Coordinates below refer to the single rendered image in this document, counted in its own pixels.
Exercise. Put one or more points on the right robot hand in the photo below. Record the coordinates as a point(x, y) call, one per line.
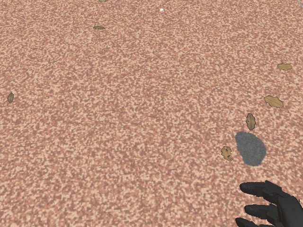
point(283, 210)

